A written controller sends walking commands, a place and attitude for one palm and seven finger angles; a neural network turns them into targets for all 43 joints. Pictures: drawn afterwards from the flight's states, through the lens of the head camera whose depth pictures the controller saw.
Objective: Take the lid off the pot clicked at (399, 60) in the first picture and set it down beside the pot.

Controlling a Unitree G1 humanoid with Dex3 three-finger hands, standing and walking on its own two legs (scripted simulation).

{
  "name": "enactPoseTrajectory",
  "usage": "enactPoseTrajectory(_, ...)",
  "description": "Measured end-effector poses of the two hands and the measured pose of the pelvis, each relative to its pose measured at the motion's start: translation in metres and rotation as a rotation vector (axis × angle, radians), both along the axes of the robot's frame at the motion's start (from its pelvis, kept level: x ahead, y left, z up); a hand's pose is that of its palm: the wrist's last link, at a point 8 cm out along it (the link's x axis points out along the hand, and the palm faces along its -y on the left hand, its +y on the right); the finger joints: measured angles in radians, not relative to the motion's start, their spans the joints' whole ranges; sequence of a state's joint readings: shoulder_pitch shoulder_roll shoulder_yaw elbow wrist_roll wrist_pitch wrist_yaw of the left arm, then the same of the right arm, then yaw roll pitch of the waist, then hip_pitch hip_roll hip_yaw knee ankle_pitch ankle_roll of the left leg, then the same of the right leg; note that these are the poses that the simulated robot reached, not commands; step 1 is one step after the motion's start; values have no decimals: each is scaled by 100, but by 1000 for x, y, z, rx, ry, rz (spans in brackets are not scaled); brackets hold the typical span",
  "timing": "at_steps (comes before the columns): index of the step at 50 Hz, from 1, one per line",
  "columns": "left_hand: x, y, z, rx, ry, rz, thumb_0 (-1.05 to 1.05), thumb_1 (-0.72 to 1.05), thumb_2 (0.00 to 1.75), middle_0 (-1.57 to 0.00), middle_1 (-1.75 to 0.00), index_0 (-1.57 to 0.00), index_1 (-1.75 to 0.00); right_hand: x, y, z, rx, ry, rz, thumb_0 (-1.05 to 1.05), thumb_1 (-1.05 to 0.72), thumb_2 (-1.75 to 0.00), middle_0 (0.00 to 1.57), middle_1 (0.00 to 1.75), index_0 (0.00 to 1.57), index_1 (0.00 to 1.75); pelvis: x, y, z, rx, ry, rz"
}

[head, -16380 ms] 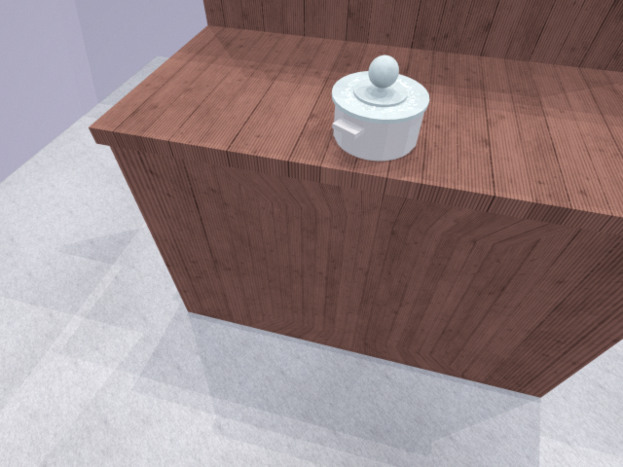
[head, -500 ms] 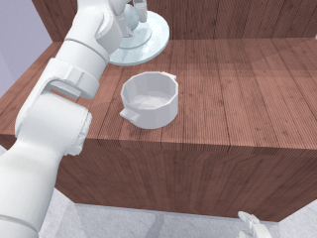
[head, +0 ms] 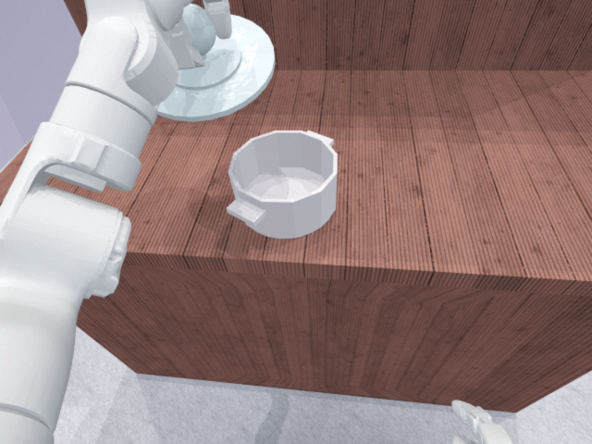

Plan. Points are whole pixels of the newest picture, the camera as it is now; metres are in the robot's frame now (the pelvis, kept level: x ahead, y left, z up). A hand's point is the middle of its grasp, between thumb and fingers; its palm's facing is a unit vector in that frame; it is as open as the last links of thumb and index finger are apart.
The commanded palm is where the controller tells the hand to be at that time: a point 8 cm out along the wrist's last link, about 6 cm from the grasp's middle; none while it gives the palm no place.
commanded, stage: move the lid sideways beside the pot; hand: left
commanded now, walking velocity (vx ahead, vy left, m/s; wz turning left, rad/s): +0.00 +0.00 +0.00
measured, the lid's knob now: (191, 30) +0.50 +0.11 +0.31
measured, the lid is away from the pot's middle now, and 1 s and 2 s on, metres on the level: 0.09 0.22 0.23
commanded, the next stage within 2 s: lower the lid onto the table in 1.26 s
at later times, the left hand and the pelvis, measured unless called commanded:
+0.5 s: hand (137, 44) +0.46 +0.17 +0.31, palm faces -0.10 -0.04 -0.99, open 7.8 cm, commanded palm +0.44 +0.18 +0.38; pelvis +0.00 +0.00 +0.00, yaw +1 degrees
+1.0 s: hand (77, 46) +0.47 +0.23 +0.31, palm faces -0.10 -0.05 -0.99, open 7.8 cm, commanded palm +0.45 +0.24 +0.38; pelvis +0.00 +0.00 +0.00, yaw +0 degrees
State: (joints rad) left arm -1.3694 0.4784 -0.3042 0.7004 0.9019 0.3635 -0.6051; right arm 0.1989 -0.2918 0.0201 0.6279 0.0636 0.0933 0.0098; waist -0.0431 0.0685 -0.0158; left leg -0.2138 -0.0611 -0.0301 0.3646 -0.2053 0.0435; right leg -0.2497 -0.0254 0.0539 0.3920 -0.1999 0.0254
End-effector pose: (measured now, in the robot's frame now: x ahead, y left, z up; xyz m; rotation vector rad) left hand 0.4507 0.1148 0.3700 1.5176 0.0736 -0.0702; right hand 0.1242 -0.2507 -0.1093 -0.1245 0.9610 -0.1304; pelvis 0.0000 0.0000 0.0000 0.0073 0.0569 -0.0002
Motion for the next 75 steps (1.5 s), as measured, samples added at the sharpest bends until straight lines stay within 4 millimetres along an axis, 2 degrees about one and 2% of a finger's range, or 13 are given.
enactPoseTrajectory(19, -6, 38, -1, 19, 2, 76, 1, 16, 93, -61, -88, -66, -90, 14, 5, 2, 3, -6, 25, 1, -90, -89, 20, 30, 20, 30, -2, 0, 0, -3, 3, 12)
enactPoseTrajectory(42, 6, 93, -3, 15, 18, 188, 0, 16, 93, -61, -88, -66, -91, -15, -7, -2, -28, 93, -32, 1, -90, -89, 20, 30, 20, 30, 2, 1, 0, -12, 19, 7)
enactPoseTrajectory(50, 1, 117, -2, 21, 15, 230, 0, 16, 93, -61, -88, -66, -91, -14, -4, -2, -26, 101, -30, 1, -90, -89, 20, 30, 20, 30, 2, 4, -1, -15, 22, 10)
enactPoseTrajectory(57, 2, 134, -9, 35, 48, 267, 0, 16, 93, -61, -88, -66, -91, -9, 1, -1, -33, 106, -22, 1, -90, -89, 20, 30, 20, 30, 1, 6, -1, -19, 24, 17)
enactPoseTrajectory(62, 3, 136, -9, 51, 40, 252, 1, 16, 93, -61, -88, -66, -90, -9, 5, -2, -38, 114, -11, 1, -90, -89, 20, 30, 20, 30, 2, 8, -1, -20, 27, 26)
enactPoseTrajectory(75, 12, 124, -9, 12, 38, 238, 0, 16, 93, -61, -88, -66, -91, -8, 11, -6, -10, 111, -8, 1, -90, -89, 20, 30, 20, 30, 5, 13, -1, -19, 37, 21)
